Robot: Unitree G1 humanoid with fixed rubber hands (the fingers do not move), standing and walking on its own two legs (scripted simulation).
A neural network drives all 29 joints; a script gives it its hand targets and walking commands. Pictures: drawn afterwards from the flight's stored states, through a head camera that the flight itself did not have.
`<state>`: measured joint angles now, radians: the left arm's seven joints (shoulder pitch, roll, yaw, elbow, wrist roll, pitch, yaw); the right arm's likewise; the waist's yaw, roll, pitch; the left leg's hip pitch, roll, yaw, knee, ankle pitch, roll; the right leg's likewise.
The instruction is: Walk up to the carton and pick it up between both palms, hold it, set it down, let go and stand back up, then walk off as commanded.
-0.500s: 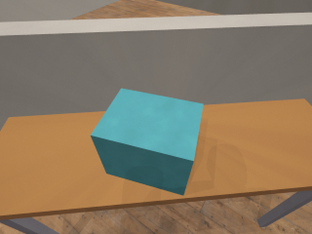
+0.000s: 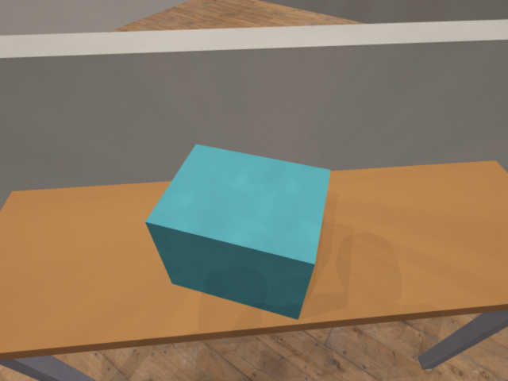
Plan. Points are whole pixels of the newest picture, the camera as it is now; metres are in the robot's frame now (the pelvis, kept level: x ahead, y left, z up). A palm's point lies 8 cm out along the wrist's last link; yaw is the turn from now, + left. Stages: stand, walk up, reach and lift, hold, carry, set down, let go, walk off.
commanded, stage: stand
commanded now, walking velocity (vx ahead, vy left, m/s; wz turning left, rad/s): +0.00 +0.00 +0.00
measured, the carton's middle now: (246, 230) +0.37 +0.04 +0.02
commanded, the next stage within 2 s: walk up in 0.16 s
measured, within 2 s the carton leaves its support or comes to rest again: neither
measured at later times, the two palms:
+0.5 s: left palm out of the picture +0.08 +0.31 -0.11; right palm out of the picture +0.08 -0.30 -0.11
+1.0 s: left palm out of the picture +0.08 +0.33 -0.11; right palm out of the picture +0.13 -0.29 -0.11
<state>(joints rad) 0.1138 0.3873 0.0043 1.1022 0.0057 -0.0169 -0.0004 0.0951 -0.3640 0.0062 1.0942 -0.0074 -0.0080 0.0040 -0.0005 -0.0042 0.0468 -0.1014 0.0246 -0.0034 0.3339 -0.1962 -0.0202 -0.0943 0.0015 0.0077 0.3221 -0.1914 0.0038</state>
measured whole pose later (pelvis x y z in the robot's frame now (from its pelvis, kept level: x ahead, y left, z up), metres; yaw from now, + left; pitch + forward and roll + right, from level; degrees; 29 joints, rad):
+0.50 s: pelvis +0.01 +0.00 +0.00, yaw +2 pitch -2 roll +0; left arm 0.13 0.38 0.02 1.07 0.01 -0.03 -0.01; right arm 0.15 -0.38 -0.01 1.06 -0.02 -0.01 0.01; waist 0.00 0.00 0.04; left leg -0.12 0.02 -0.03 0.37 -0.22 -0.02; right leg -0.09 -0.01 -0.02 0.34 -0.22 0.01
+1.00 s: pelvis +0.02 +0.01 -0.01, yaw +5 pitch -2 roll +0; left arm 0.14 0.40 0.02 1.01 0.00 -0.02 -0.01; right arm 0.16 -0.38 -0.02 1.00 -0.01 -0.01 0.00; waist 0.01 0.00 0.05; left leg -0.14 -0.01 -0.08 0.45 -0.28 0.00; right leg -0.08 -0.04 -0.07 0.40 -0.29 0.02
